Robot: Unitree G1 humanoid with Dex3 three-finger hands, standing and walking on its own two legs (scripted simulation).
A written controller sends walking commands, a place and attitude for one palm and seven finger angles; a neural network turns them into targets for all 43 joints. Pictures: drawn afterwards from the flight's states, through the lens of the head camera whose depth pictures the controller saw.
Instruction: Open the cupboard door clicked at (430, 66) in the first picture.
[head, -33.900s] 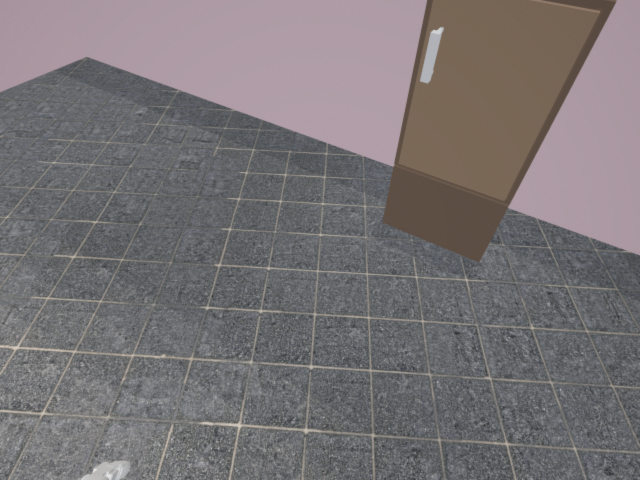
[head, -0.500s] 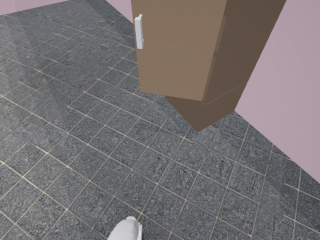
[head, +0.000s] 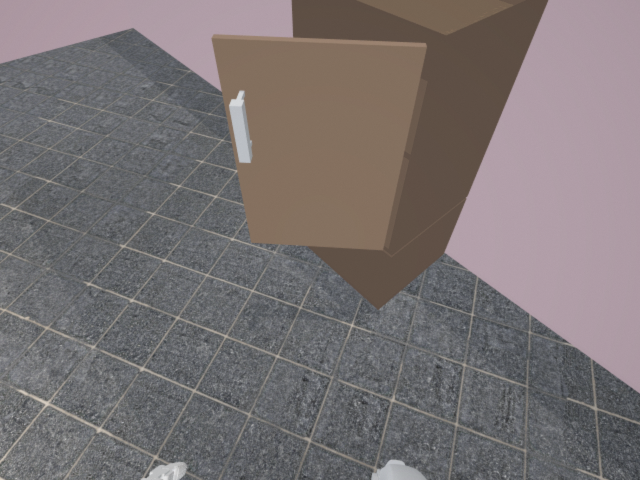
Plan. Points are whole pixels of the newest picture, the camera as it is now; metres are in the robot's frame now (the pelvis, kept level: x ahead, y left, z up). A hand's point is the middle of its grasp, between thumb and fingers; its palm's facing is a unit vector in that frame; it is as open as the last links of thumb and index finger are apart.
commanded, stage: take the last steps up to it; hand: left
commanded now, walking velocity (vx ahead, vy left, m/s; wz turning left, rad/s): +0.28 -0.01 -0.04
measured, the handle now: (243, 126) +0.78 +0.19 +0.00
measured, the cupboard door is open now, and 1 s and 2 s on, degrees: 45 45 45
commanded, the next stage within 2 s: come to a stop and stand still in 0.34 s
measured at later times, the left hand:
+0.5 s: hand out of the picture +0.16 +0.17 -0.20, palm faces +0.07 -0.99 -0.16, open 7.3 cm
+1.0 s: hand (222, 421) +0.24 +0.17 -0.18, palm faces +0.01 -0.96 -0.27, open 7.4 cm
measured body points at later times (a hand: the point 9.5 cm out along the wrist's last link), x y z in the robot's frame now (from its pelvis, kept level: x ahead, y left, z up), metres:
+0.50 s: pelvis +0.17 +0.00 -0.02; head +0.20 +0.02 +0.43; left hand +0.15 +0.22 -0.19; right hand +0.24 -0.25 -0.15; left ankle +0.25 +0.09 -0.75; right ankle +0.10 -0.13 -0.74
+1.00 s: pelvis +0.17 -0.04 -0.02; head +0.21 -0.04 +0.43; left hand +0.24 +0.22 -0.16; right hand +0.22 -0.29 -0.17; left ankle +0.24 +0.09 -0.74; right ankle +0.15 -0.17 -0.75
